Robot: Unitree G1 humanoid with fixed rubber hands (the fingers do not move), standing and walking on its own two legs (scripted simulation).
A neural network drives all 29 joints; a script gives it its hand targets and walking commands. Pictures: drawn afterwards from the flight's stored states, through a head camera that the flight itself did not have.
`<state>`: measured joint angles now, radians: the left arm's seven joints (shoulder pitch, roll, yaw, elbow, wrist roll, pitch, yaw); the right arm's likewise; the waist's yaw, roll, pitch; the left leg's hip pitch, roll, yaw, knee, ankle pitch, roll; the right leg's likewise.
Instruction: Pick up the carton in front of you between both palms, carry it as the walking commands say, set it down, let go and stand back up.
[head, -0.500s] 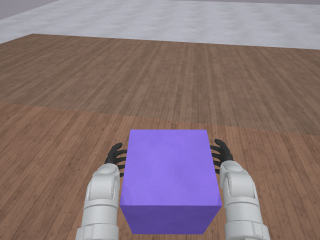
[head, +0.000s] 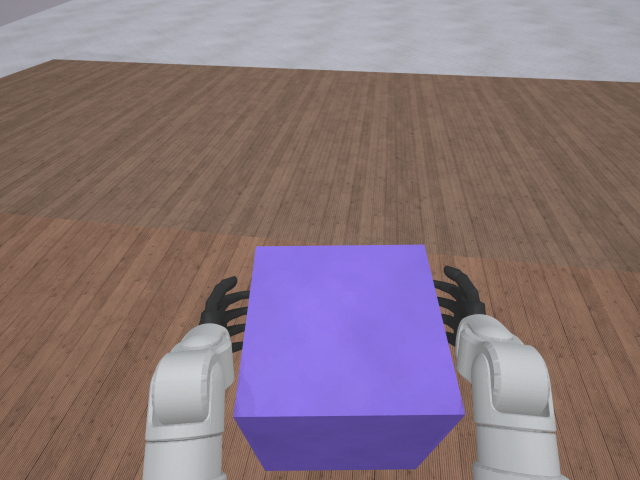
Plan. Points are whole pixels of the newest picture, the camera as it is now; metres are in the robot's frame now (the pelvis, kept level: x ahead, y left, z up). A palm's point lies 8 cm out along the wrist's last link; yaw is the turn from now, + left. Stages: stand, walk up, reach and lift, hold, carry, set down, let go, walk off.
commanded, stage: carry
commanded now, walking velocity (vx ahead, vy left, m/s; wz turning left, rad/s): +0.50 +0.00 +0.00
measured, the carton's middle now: (340, 364) +0.28 -0.01 +0.01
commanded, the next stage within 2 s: none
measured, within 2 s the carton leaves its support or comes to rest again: neither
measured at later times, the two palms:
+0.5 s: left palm (279, 203) +0.57 +0.09 +0.06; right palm (448, 203) +0.56 -0.21 +0.06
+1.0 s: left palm (283, 120) +0.91 +0.11 +0.05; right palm (407, 117) +0.89 -0.19 +0.06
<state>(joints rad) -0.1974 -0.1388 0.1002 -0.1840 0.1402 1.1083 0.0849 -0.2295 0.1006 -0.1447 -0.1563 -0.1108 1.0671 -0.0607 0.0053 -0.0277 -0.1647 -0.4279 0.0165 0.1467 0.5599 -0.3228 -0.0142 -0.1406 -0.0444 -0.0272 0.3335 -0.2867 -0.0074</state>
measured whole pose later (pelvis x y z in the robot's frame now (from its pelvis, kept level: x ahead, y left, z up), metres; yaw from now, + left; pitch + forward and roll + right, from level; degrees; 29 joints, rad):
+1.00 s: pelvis +0.63 -0.02 -0.02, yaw -4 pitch +4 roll +1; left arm -0.15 -0.13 0.11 -0.36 0.11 1.25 0.08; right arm -0.18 0.14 -0.11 -0.31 -0.11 1.19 -0.08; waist -0.02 -0.03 -0.07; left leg -0.44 0.05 0.28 0.55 -0.18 0.10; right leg -0.24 -0.09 -0.07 1.07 -0.45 0.01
